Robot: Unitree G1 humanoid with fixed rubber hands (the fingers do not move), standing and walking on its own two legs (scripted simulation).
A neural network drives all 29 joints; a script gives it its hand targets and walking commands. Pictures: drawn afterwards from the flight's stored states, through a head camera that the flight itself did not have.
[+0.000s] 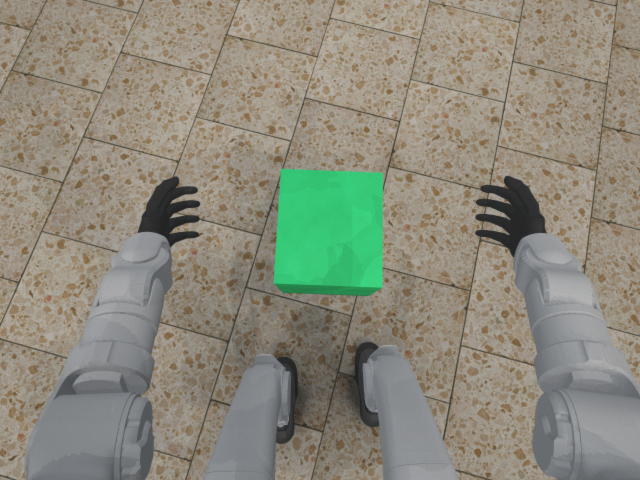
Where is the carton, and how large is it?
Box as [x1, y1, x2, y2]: [274, 169, 382, 295]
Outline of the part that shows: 281,169 274,283 283,292 368,295 380,288 382,275 382,173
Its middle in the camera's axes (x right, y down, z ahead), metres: +0.02 -0.01 +0.97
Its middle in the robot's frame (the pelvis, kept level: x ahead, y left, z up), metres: +0.50 -0.03 -0.56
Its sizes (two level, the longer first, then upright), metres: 0.262 0.233 0.237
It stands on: the floor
